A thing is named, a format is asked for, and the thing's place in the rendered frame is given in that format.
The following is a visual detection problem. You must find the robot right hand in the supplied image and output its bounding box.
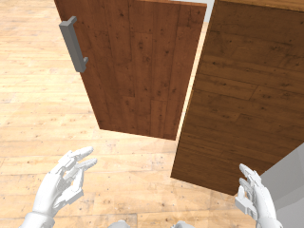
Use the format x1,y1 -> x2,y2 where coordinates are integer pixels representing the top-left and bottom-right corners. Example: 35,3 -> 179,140
235,163 -> 276,222

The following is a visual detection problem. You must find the left robot forearm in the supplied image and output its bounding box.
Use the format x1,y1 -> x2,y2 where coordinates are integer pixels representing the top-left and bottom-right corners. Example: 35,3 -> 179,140
18,211 -> 55,228

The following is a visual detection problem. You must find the robot left hand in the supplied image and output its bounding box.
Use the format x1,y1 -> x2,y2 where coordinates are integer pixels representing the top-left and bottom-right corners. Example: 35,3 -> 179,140
32,146 -> 98,218

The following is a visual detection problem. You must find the right robot forearm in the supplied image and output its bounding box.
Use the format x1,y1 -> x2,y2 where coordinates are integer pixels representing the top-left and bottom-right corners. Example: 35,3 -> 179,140
256,218 -> 283,228

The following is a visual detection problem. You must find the handle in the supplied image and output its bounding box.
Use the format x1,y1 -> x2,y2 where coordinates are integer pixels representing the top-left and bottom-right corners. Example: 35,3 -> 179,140
59,15 -> 88,73

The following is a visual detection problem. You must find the cupboard door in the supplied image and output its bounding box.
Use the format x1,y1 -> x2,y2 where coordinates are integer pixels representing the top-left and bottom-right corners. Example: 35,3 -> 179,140
54,0 -> 207,141

